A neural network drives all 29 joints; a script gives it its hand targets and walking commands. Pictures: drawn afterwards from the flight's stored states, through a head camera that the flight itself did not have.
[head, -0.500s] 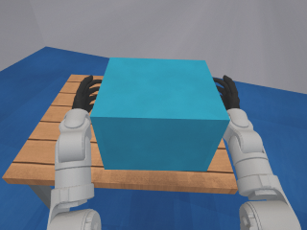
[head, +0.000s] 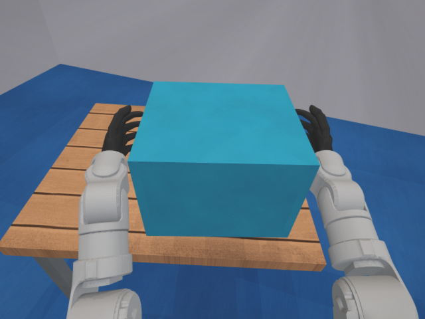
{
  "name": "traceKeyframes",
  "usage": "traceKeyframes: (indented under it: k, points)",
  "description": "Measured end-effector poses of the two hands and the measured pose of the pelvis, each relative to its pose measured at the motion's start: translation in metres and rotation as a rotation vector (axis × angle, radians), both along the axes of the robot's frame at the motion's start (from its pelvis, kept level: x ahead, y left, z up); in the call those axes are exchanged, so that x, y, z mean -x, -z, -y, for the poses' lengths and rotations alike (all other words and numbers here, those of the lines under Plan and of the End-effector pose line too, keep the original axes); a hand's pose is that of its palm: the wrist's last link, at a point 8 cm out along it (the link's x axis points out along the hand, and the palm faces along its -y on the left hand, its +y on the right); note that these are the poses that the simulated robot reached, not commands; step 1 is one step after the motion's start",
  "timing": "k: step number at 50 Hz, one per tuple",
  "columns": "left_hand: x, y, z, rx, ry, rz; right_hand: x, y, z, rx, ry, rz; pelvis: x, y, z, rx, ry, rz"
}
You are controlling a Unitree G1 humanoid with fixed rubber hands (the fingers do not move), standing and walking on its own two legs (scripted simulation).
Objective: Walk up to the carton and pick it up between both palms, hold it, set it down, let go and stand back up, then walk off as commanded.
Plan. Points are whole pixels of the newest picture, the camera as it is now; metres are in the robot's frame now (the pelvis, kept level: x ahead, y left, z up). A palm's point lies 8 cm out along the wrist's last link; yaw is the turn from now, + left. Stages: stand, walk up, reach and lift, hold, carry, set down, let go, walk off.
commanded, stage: hold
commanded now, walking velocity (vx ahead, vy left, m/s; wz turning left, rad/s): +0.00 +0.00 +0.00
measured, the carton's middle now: (218, 156) +0.39 +0.00 +0.14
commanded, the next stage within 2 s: none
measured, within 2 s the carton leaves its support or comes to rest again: neither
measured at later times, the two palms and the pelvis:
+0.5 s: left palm (109, 150) +0.34 +0.19 +0.18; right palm (313, 150) +0.36 -0.17 +0.18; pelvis +0.00 +0.01 +0.00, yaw +0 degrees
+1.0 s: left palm (115, 151) +0.34 +0.18 +0.18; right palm (317, 151) +0.36 -0.18 +0.18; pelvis +0.00 +0.00 +0.00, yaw +0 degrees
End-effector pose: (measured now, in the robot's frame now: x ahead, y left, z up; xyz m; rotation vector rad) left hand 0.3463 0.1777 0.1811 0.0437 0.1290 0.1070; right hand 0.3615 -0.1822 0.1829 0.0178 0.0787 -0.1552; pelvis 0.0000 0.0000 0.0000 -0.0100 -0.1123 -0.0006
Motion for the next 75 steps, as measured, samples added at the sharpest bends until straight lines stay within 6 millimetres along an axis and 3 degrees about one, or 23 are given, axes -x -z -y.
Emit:
traceKeyframes:
  k: [25,44,75]
  points:
    - [0.003,-0.003,-0.009,0.002,-0.002,0.000,0.002,-0.001,-0.009,-0.001,0.000,0.000,0.005,0.000,-0.007,-0.002,0.002,-0.012]
    - [0.000,-0.001,0.001,-0.006,-0.001,0.000,-0.001,0.002,0.001,-0.004,-0.001,0.000,0.001,0.000,0.001,-0.001,-0.002,-0.002]
    - [-0.001,-0.002,-0.005,0.000,0.003,0.004,0.001,-0.003,-0.004,0.002,0.004,0.004,0.002,0.000,-0.004,0.000,0.001,-0.008]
